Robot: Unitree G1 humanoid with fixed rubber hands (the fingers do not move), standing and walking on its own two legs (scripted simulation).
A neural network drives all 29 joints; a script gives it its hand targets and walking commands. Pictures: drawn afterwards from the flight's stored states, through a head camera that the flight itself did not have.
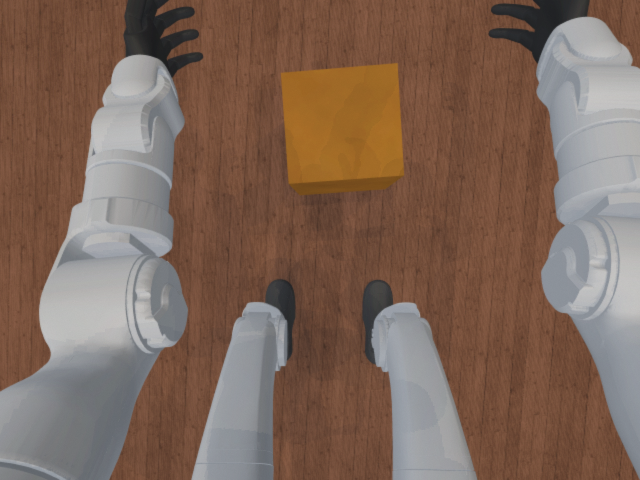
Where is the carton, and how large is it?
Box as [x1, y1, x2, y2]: [281, 63, 403, 194]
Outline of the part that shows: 397,63 281,73 288,181 289,184 299,194 380,189 387,187 403,175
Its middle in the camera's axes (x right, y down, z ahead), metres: +0.05 -0.22 +0.82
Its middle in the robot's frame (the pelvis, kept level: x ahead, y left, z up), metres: +0.55 -0.01 -0.53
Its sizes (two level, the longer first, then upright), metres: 0.210 0.200 0.250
